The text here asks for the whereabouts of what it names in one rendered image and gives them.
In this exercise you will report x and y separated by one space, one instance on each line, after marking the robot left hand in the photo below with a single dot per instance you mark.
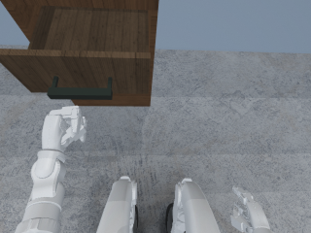
67 120

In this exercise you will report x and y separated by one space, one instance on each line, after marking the robot left forearm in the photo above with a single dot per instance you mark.
45 203

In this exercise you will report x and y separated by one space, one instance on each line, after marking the handle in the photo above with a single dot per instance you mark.
80 93

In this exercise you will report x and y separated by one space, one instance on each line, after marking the drawer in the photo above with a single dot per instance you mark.
84 47

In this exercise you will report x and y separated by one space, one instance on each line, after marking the left robot thigh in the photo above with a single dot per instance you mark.
116 214

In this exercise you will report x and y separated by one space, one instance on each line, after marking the cabinet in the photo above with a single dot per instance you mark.
26 12

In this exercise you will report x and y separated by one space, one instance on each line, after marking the robot right hand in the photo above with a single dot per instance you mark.
250 217

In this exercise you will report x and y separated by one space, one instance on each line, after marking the robot left shin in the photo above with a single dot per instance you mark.
132 209

